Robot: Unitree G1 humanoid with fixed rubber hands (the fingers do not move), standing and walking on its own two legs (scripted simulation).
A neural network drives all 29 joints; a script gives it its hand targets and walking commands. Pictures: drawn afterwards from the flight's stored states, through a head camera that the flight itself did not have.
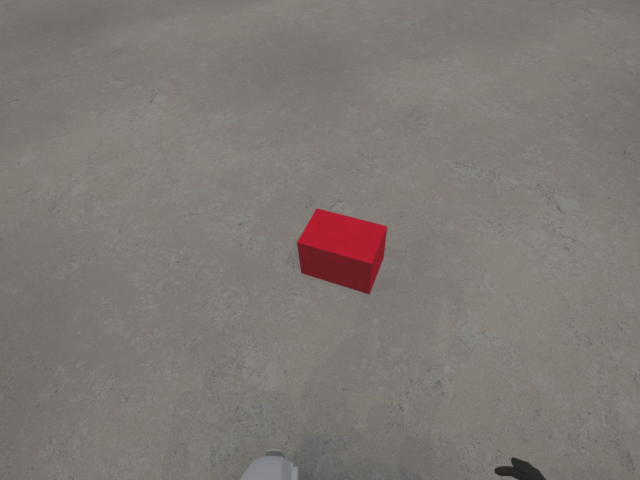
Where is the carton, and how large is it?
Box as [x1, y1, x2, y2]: [297, 209, 386, 293]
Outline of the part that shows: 316,209 297,242 301,272 369,293 383,256 386,226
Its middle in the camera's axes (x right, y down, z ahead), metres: +0.10 +0.05 +1.49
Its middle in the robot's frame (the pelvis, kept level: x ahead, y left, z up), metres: +1.01 +0.03 -0.68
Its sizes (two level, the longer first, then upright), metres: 0.281 0.185 0.188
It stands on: the floor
